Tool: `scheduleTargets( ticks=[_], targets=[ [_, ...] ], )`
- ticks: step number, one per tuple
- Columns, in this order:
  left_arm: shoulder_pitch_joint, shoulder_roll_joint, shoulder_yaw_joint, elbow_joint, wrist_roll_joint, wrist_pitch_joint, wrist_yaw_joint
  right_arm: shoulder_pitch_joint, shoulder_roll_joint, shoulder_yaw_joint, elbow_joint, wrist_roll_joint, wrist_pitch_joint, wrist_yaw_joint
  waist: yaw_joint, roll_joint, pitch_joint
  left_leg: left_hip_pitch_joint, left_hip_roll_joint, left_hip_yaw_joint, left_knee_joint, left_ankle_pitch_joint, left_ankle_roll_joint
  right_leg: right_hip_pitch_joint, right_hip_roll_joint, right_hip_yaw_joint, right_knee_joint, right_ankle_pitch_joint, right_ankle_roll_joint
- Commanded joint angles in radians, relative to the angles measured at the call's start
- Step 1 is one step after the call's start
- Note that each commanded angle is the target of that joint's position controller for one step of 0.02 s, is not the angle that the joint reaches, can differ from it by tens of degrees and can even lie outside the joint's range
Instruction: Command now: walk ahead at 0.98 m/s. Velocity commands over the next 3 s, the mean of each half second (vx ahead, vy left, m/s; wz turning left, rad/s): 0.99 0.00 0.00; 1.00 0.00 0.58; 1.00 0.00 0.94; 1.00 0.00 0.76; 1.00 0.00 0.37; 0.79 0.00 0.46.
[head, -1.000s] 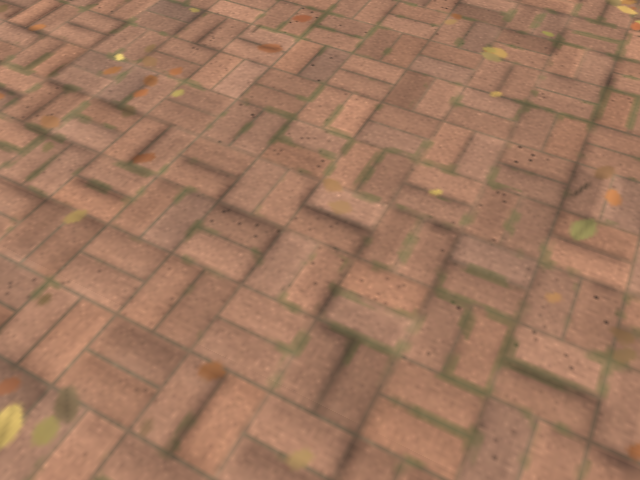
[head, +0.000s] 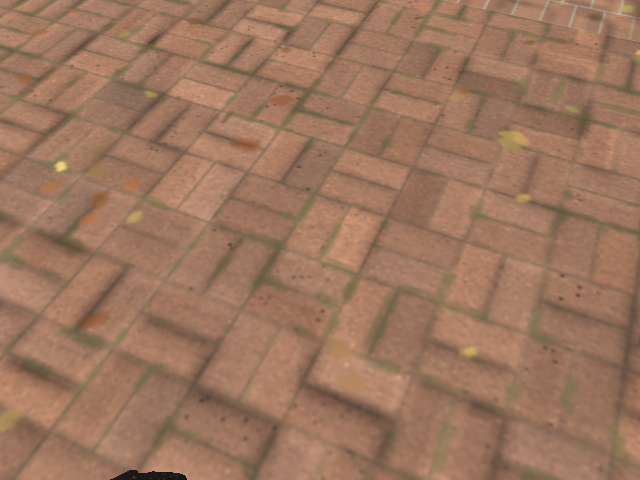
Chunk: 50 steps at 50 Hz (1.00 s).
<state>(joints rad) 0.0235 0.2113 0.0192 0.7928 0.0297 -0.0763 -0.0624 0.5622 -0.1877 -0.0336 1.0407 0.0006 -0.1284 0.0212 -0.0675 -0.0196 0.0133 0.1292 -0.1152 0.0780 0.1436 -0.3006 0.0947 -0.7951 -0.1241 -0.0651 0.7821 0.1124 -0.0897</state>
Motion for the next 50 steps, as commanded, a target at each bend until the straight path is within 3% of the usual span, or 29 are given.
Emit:
scheduleTargets(
  ticks=[1, 4, 6, 7, 8, 9, 10, 11, 12, 14, 15, 18, 20, 23, 26, 28, 30, 31, 32, 33, 34, 35, 38, 40, 42, 44, 47, 49, 50],
  targets=[
    [-0.126, 0.033, -0.009, -0.078, -0.014, -0.01, -0.001, -0.015, -0.141, -0.012, -0.055, 0.006, -0.026, -0.013, 0.034, 0.039, 0.161, -0.195, 0.251, -0.066, -0.165, 0.693, 0.053, 0.221, 0.071, -0.074, -0.18, 0.099, -0.026],
    [-0.064, 0.092, 0.009, -0.071, -0.01, -0.01, 0.019, 0.0, -0.203, -0.017, -0.044, -0.018, -0.007, -0.033, 0.085, 0.117, 0.041, 0.046, 0.291, -0.039, 0.063, 1.267, 0.025, 0.321, 0.184, -0.109, -0.23, -0.073, -0.061],
    [0.252, 0.162, 0.042, 0.017, -0.012, -0.009, 0.045, -0.041, -0.248, -0.031, -0.042, -0.045, 0.024, -0.052, 0.237, 0.159, -0.129, 0.047, 0.316, -0.033, 0.472, 1.351, 0.026, 0.616, 0.215, -0.068, -0.253, -0.208, -0.095],
    [0.442, 0.205, 0.064, 0.072, 0.002, -0.006, 0.063, -0.089, -0.24, -0.033, -0.056, -0.047, 0.03, -0.053, 0.326, 0.142, -0.207, -0.118, 0.283, -0.02, 0.761, 1.145, 0.034, 0.856, 0.144, -0.006, -0.258, -0.285, -0.122],
    [0.536, 0.287, 0.088, 0.087, 0.031, -0.002, 0.077, -0.063, -0.106, -0.007, -0.097, -0.03, 0.022, -0.033, 0.281, -0.06, -0.303, -0.458, 0.157, -0.022, 1.165, 0.432, 0.033, 1.122, -0.119, 0.331, -0.23, -0.567, -0.178],
    [0.491, 0.278, 0.094, 0.091, 0.029, -0.002, 0.055, 0.026, -0.068, 0.0, -0.119, 0.029, 0.001, -0.014, 0.181, -0.256, -0.399, -0.776, 0.017, -0.157, 1.414, -0.148, 0.022, 1.276, -0.276, 0.892, -0.45, -0.721, -0.289],
    [0.388, 0.205, 0.087, 0.09, 0.012, -0.008, 0.043, -0.118, -0.14, -0.01, -0.149, 0.019, -0.003, -0.026, 0.172, -0.095, -0.225, -0.881, 0.112, -0.183, 1.381, -0.029, 0.053, 1.151, -0.211, 0.775, -0.516, -0.714, -0.238],
    [0.341, 0.14, 0.073, 0.098, 0.005, -0.019, 0.037, -0.208, -0.143, -0.01, -0.173, 0.011, -0.006, -0.023, 0.154, 0.006, -0.11, -0.872, 0.147, -0.169, 1.317, 0.044, 0.055, 0.984, -0.185, 0.621, -0.541, -0.595, -0.216],
    [0.311, 0.096, 0.062, 0.109, 0.013, -0.027, 0.036, -0.236, -0.118, -0.005, -0.178, -0.001, 0.0, -0.018, 0.111, 0.079, -0.042, -0.829, 0.181, -0.172, 1.254, 0.061, 0.052, 0.844, -0.146, 0.52, -0.569, -0.51, -0.186],
    [0.318, 0.056, 0.042, 0.143, 0.004, -0.04, 0.046, -0.217, -0.064, 0.008, -0.189, -0.039, 0.032, 0.008, 0.034, 0.036, 0.013, -0.754, 0.222, -0.173, 1.171, 0.061, 0.024, 0.659, -0.079, 0.39, -0.62, -0.474, -0.142],
    [0.336, 0.056, 0.04, 0.157, -0.007, -0.05, 0.048, -0.239, -0.054, 0.012, -0.201, -0.045, 0.043, 0.017, 0.024, 0.021, 0.046, -0.771, 0.241, -0.162, 1.141, 0.059, 0.008, 0.622, -0.061, 0.353, -0.648, -0.452, -0.137],
    [0.381, 0.099, 0.042, 0.168, -0.022, -0.069, 0.042, -0.426, -0.073, 0.021, -0.283, -0.051, 0.053, 0.031, 0.042, 0.013, 0.135, -0.864, 0.271, -0.079, 0.96, 0.188, -0.026, 0.555, -0.007, 0.217, -0.73, -0.27, -0.129],
    [0.405, 0.096, 0.038, 0.169, -0.03, -0.077, 0.035, -0.536, -0.075, 0.031, -0.323, -0.044, 0.045, 0.037, 0.065, 0.023, 0.158, -0.794, 0.251, -0.022, 0.737, 0.348, -0.031, 0.522, 0.05, 0.121, -0.744, -0.067, -0.103],
    [0.471, 0.147, 0.042, 0.187, -0.045, -0.089, 0.042, -0.638, -0.072, 0.044, -0.354, -0.023, 0.036, 0.047, 0.099, 0.003, 0.159, -0.634, 0.196, 0.037, 0.498, 0.529, 0.0, 0.585, 0.015, 0.084, -0.825, 0.158, -0.078],
    [0.503, 0.196, 0.044, 0.199, -0.028, -0.076, 0.055, -0.636, -0.128, 0.03, -0.353, -0.027, 0.036, 0.032, 0.087, -0.048, 0.091, -0.628, 0.113, 0.085, 0.401, 0.449, 0.038, 0.878, -0.021, 0.025, -0.711, 0.615, -0.05],
    [0.501, 0.233, 0.052, 0.206, 0.002, -0.048, 0.078, -0.485, -0.176, 0.009, -0.311, -0.029, 0.04, 0.017, 0.003, -0.116, -0.032, -0.493, 0.033, 0.096, 0.41, 0.293, 0.069, 0.99, -0.058, -0.019, -0.45, 0.916, -0.025],
    [0.426, 0.251, 0.062, 0.188, 0.022, -0.019, 0.097, -0.093, -0.242, -0.031, -0.187, -0.028, 0.049, -0.007, -0.186, -0.115, -0.203, -0.118, 0.038, 0.047, 0.388, 0.189, 0.117, 0.864, -0.043, -0.061, 0.081, 0.824, -0.01],
    [0.41, 0.173, 0.048, 0.158, 0.03, -0.026, 0.09, 0.031, -0.314, -0.059, -0.159, -0.035, 0.059, -0.021, -0.184, 0.014, -0.267, 0.09, 0.217, -0.188, 0.468, -0.007, 0.148, 0.612, 0.038, -0.044, 0.462, 0.22, -0.016],
    [0.539, 0.059, 0.021, 0.109, -0.034, -0.052, 0.053, -0.045, -0.36, -0.077, -0.155, -0.046, 0.068, -0.012, -0.012, 0.384, -0.367, 0.358, 0.434, -0.85, 0.236, -0.168, 0.341, 0.151, 0.215, 0.061, 0.797, -0.565, 0.043],
    [0.409, 0.139, 0.025, 0.079, -0.025, -0.066, 0.062, -0.125, -0.296, -0.078, -0.17, -0.034, 0.069, 0.001, -0.036, 0.163, -0.276, 0.31, 0.399, -0.87, 0.134, -0.146, 0.315, 0.016, 0.142, 0.146, 0.785, -0.463, 0.011],
    [0.292, 0.155, 0.025, 0.042, -0.017, -0.078, 0.063, -0.161, -0.245, -0.069, -0.164, -0.025, 0.062, 0.002, -0.027, 0.044, -0.155, 0.164, 0.368, -0.726, 0.123, -0.042, 0.279, 0.009, 0.095, 0.152, 0.698, -0.384, 0.005],
    [0.253, 0.134, 0.017, 0.024, -0.003, -0.082, 0.063, -0.175, -0.203, -0.062, -0.147, -0.026, 0.059, 0.002, 0.016, -0.047, -0.077, 0.007, 0.328, -0.635, 0.103, 0.062, 0.248, 0.059, 0.062, 0.144, 0.611, -0.368, 0.011],
    [0.215, 0.095, 0.003, -0.031, 0.045, -0.032, 0.045, -0.183, -0.17, -0.045, -0.134, -0.007, 0.041, -0.017, 0.107, -0.025, 0.014, -0.266, 0.229, -0.502, 0.056, 0.14, 0.232, 0.148, 0.019, 0.136, 0.464, -0.428, 0.073],
    [0.119, 0.094, -0.006, -0.087, 0.048, -0.013, 0.035, -0.166, -0.197, -0.049, -0.142, 0.003, 0.025, -0.016, 0.103, -0.005, 0.074, -0.388, 0.203, -0.466, -0.003, 0.149, 0.239, 0.141, 0.003, 0.097, 0.319, -0.418, 0.112],
    [-0.031, 0.092, -0.019, -0.155, 0.032, -0.014, 0.027, -0.152, -0.208, -0.054, -0.157, -0.001, 0.019, -0.013, 0.072, 0.015, 0.13, -0.489, 0.159, -0.423, -0.045, 0.245, 0.218, 0.19, 0.022, 0.053, 0.106, -0.247, 0.137],
    [-0.101, 0.082, -0.029, -0.184, 0.018, -0.018, 0.02, -0.121, -0.229, -0.067, -0.162, 0.002, 0.017, -0.004, 0.032, 0.043, 0.115, -0.501, 0.126, -0.389, -0.035, 0.403, 0.168, 0.303, 0.061, 0.032, -0.07, -0.056, 0.132],
    [-0.148, 0.112, -0.025, -0.216, 0.001, -0.019, 0.029, -0.073, -0.253, -0.077, -0.163, 0.013, 0.021, -0.002, -0.011, 0.071, 0.066, -0.341, 0.157, -0.416, 0.014, 0.581, 0.129, 0.359, 0.098, 0.043, -0.188, 0.031, 0.107],
    [-0.11, 0.146, -0.014, -0.22, 0.003, -0.02, 0.042, -0.079, -0.267, -0.081, -0.17, 0.012, 0.028, -0.013, 0.012, 0.077, 0.018, -0.237, 0.159, -0.423, 0.134, 0.75, 0.091, 0.451, 0.131, 0.056, -0.282, -0.031, 0.09],
    [-0.021, 0.186, 0.004, -0.199, 0.001, -0.024, 0.054, -0.085, -0.295, -0.087, -0.174, 0.006, 0.029, -0.016, 0.053, 0.083, -0.054, -0.204, 0.16, -0.426, 0.269, 0.882, 0.068, 0.566, 0.154, 0.061, -0.283, -0.103, 0.078]
  ],
)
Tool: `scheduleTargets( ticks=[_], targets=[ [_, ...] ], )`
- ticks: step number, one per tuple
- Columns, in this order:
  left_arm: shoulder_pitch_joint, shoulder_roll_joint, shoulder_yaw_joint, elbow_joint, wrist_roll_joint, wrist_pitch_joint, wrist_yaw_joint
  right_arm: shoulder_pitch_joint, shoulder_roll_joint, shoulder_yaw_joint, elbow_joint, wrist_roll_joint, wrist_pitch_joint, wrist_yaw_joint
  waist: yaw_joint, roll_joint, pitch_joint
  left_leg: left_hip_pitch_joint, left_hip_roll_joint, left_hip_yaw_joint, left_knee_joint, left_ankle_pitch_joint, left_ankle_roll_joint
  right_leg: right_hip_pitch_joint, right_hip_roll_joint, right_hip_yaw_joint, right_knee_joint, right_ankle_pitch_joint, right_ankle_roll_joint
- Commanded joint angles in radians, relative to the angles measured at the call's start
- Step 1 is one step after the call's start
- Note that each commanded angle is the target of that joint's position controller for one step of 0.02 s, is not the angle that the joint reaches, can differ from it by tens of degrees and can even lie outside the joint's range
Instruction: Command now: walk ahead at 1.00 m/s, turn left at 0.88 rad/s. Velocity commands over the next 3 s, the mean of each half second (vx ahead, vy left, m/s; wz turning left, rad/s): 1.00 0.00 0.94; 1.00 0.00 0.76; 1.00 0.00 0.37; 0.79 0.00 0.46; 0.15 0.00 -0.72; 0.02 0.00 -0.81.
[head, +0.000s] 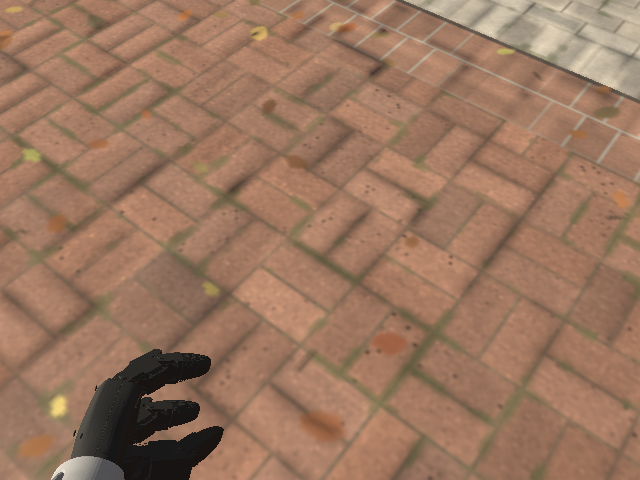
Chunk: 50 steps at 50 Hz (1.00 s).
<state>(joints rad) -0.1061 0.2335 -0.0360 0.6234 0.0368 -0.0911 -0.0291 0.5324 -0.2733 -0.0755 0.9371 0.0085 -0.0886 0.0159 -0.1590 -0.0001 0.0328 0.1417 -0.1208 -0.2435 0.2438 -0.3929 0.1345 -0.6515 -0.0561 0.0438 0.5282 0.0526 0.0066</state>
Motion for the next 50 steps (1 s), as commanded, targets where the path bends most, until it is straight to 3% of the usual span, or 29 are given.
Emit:
scheduleTargets(
  ticks=[1, 2, 3, 4, 5, 6, 7, 11, 15, 18, 20, 22, 24, 25, 26, 27, 28, 29, 32, 36, 40, 43, 44, 45, 46, 47, 48, 49, 50],
  targets=[
    [0.269, 0.203, 0.079, 0.008, -0.01, -0.014, 0.036, -0.092, -0.25, -0.055, -0.081, -0.006, -0.011, -0.01, 0.236, 0.066, -0.164, -0.246, 0.148, -0.097, 0.37, 0.987, 0.011, 0.596, 0.076, -0.042, -0.031, -0.103, -0.028],
    [0.473, 0.257, 0.103, 0.051, -0.001, -0.016, 0.058, -0.144, -0.227, -0.05, -0.1, -0.014, -0.017, -0.005, 0.34, 0.061, -0.265, -0.387, 0.108, -0.081, 0.621, 0.848, 0.001, 0.837, -0.011, 0.016, 0.023, -0.224, -0.041],
    [0.665, 0.317, 0.122, 0.081, 0.03, -0.015, 0.074, -0.15, -0.057, -0.009, -0.139, -0.024, -0.024, -0.009, 0.362, -0.143, -0.397, -0.572, 0.046, -0.001, 0.976, 0.108, 0.015, 1.054, -0.286, 0.281, 0.032, -0.485, -0.052],
    [0.549, 0.375, 0.139, 0.073, 0.043, -0.01, 0.057, 0.002, -0.022, 0.014, -0.204, 0.047, -0.014, -0.013, 0.211, -0.472, -0.525, -0.827, 0.003, 0.09, 1.206, -0.118, -0.008, 1.159, -0.488, 0.869, -0.213, -0.712, -0.173],
    [0.427, 0.23, 0.126, 0.035, 0.03, -0.001, 0.047, -0.116, -0.114, 0.006, -0.163, 0.009, 0.009, -0.026, 0.232, -0.205, -0.333, -0.908, 0.099, 0.12, 1.214, 0.018, 0.001, 0.984, -0.393, 0.756, -0.274, -0.87, -0.16],
    [0.372, 0.154, 0.106, 0.041, 0.02, -0.001, 0.044, -0.198, -0.13, -0.002, -0.172, -0.011, 0.02, -0.013, 0.23, -0.097, -0.191, -0.906, 0.132, 0.144, 1.153, 0.103, -0.009, 0.84, -0.339, 0.546, -0.262, -0.705, -0.146],
    [0.379, 0.128, 0.1, 0.068, 0.027, -0.001, 0.039, -0.242, -0.116, -0.002, -0.176, -0.021, 0.029, 0.001, 0.222, -0.002, -0.118, -0.878, 0.161, 0.152, 1.124, 0.123, -0.017, 0.732, -0.297, 0.405, -0.274, -0.497, -0.134],
    [0.462, 0.082, 0.088, 0.176, -0.014, -0.033, 0.023, -0.342, -0.024, 0.023, -0.264, -0.041, 0.079, 0.042, 0.161, -0.083, -0.018, -0.919, 0.237, 0.172, 1.071, 0.137, -0.024, 0.598, -0.247, 0.094, -0.322, -0.184, -0.088],
    [0.42, 0.112, 0.092, 0.19, -0.015, -0.053, 0.019, -0.476, -0.037, 0.041, -0.355, -0.039, 0.083, 0.067, 0.122, -0.083, 0.048, -0.909, 0.236, 0.234, 0.883, 0.344, -0.023, 0.518, -0.19, -0.164, -0.391, 0.047, -0.056],
    [0.465, 0.158, 0.099, 0.213, -0.014, -0.053, 0.026, -0.586, -0.048, 0.05, -0.384, -0.039, 0.081, 0.087, 0.144, -0.028, 0.112, -0.805, 0.188, 0.363, 0.627, 0.431, 0.013, 0.534, -0.146, -0.301, -0.431, 0.231, -0.028],
    [0.52, 0.204, 0.106, 0.219, -0.013, -0.043, 0.037, -0.593, -0.061, 0.049, -0.377, -0.039, 0.077, 0.087, 0.14, -0.044, 0.086, -0.705, 0.111, 0.443, 0.545, 0.413, 0.045, 0.623, -0.148, -0.344, -0.342, 0.654, -0.011],
    [0.526, 0.269, 0.121, 0.208, -0.01, -0.014, 0.055, -0.471, -0.103, 0.034, -0.341, -0.036, 0.073, 0.073, 0.059, -0.103, -0.008, -0.562, 0.046, 0.455, 0.518, 0.319, 0.075, 0.707, -0.187, -0.341, -0.128, 0.985, -0.006],
    [0.447, 0.303, 0.133, 0.168, -0.002, 0.021, 0.057, -0.106, -0.184, -0.012, -0.235, -0.035, 0.066, 0.044, -0.107, -0.108, -0.172, -0.157, 0.005, 0.381, 0.467, 0.219, 0.131, 0.576, -0.223, -0.297, 0.349, 0.964, -0.036],
    [0.446, 0.267, 0.131, 0.163, 0.007, 0.028, 0.044, -0.043, -0.227, -0.043, -0.19, -0.028, 0.069, 0.017, -0.098, 0.002, -0.179, 0.041, 0.038, 0.273, 0.4, 0.15, 0.157, 0.355, -0.115, -0.29, 0.703, 0.277, -0.023],
    [0.483, 0.12, 0.095, 0.098, 0.024, 0.02, 0.031, -0.141, -0.322, -0.061, -0.211, -0.023, 0.081, 0.004, 0.057, 0.239, -0.137, 0.152, 0.231, -0.085, 0.423, 0.365, 0.223, -0.002, 0.042, -0.246, 1.09, -0.587, 0.013],
    [0.437, 0.165, 0.092, -0.015, -0.004, -0.006, 0.03, -0.114, -0.365, -0.07, -0.257, -0.042, 0.095, 0.0, 0.04, 0.181, -0.344, 0.337, 0.352, -0.482, 0.176, 0.111, 0.373, -0.219, 0.067, -0.024, 1.174, -0.553, 0.025],
    [0.344, 0.195, 0.088, -0.026, -0.002, -0.029, 0.03, -0.115, -0.321, -0.069, -0.252, -0.038, 0.094, -0.011, 0.031, 0.028, -0.231, 0.226, 0.375, -0.544, 0.021, -0.015, 0.328, -0.275, 0.011, 0.026, 1.079, -0.473, 0.02],
    [0.334, 0.195, 0.084, -0.018, -0.003, -0.036, 0.03, -0.153, -0.271, -0.058, -0.237, -0.033, 0.085, -0.017, 0.088, -0.049, -0.085, 0.048, 0.347, -0.476, -0.015, 0.018, 0.288, -0.24, -0.026, 0.025, 0.962, -0.419, 0.018],
    [0.374, 0.17, 0.075, 0.004, 0.039, 0.02, 0.032, -0.221, -0.195, -0.027, -0.235, -0.019, 0.038, -0.025, 0.208, -0.112, 0.01, -0.323, 0.231, -0.27, -0.029, 0.238, 0.251, -0.029, -0.087, 0.029, 0.773, -0.466, 0.063],
    [0.161, 0.108, 0.051, -0.09, 0.02, 0.044, 0.014, -0.201, -0.19, -0.025, -0.225, -0.017, 0.006, -0.012, 0.171, -0.053, 0.084, -0.536, 0.116, -0.142, -0.087, 0.317, 0.206, 0.075, -0.081, -0.028, 0.415, -0.241, 0.085],
    [0.088, 0.092, 0.04, -0.097, -0.004, 0.032, 0.0, -0.119, -0.183, -0.026, -0.184, 0.004, -0.008, 0.001, 0.094, 0.013, 0.032, -0.418, 0.126, -0.086, -0.085, 0.579, 0.128, 0.23, -0.02, -0.07, 0.125, 0.111, 0.019],
    [0.099, 0.14, 0.059, -0.09, 0.002, 0.025, 0.008, -0.082, -0.207, -0.027, -0.151, -0.005, -0.007, -0.013, 0.094, 0.034, -0.006, -0.18, 0.176, -0.084, 0.029, 0.891, 0.082, 0.265, 0.036, -0.081, 0.009, 0.027, -0.029],
    [0.185, 0.175, 0.077, -0.066, 0.001, 0.022, 0.017, -0.084, -0.239, -0.032, -0.145, -0.015, -0.005, -0.018, 0.137, 0.051, -0.066, -0.111, 0.192, -0.08, 0.147, 1.066, 0.061, 0.336, 0.074, -0.088, 0.013, -0.073, -0.045],
    [0.332, 0.209, 0.097, -0.029, -0.009, 0.019, 0.03, -0.108, -0.266, -0.037, -0.142, -0.03, -0.001, -0.018, 0.224, 0.061, -0.146, -0.106, 0.188, -0.059, 0.336, 1.141, 0.039, 0.476, 0.091, -0.094, 0.007, -0.16, -0.061],
    [0.54, 0.245, 0.116, 0.024, -0.01, 0.02, 0.049, -0.169, -0.248, -0.031, -0.152, -0.044, -0.001, -0.016, 0.347, 0.059, -0.222, -0.249, 0.153, -0.027, 0.597, 1.034, 0.023, 0.71, 0.034, -0.061, 0.031, -0.229, -0.076],
    [0.709, 0.326, 0.14, 0.054, 0.021, 0.018, 0.065, -0.157, -0.123, 0.0, -0.187, -0.035, -0.011, -0.017, 0.377, -0.113, -0.344, -0.486, 0.065, 0.046, 1.003, 0.592, 0.002, 0.947, -0.177, 0.235, 0.02, -0.591, -0.123],
    [0.627, 0.371, 0.153, 0.071, 0.027, 0.017, 0.041, -0.019, -0.05, 0.026, -0.214, 0.01, -0.019, -0.006, 0.229, -0.442, -0.419, -0.753, -0.065, 0.075, 1.2, -0.033, -0.029, 1.045, -0.362, 0.855, -0.244, -0.704, -0.231],
    [0.496, 0.257, 0.14, 0.042, 0.013, 0.022, 0.024, -0.108, -0.115, 0.028, -0.191, -0.021, -0.008, -0.019, 0.224, -0.209, -0.237, -0.863, 0.043, 0.082, 1.222, 0.041, -0.01, 0.921, -0.325, 0.796, -0.267, -0.798, -0.235],
    [0.456, 0.188, 0.126, 0.049, 0.003, 0.018, 0.018, -0.209, -0.133, 0.026, -0.2, -0.033, -0.004, -0.009, 0.228, -0.047, -0.137, -0.855, 0.082, 0.092, 1.175, 0.113, -0.016, 0.78, -0.288, 0.619, -0.263, -0.703, -0.233]
  ],
)
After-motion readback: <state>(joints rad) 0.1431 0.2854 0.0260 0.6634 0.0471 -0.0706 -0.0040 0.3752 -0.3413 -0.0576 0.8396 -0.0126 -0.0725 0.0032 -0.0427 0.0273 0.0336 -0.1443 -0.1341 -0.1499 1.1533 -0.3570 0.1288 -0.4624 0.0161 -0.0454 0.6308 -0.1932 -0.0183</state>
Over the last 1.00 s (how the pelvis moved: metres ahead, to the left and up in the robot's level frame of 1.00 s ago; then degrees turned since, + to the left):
0.98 0.05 -0.01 19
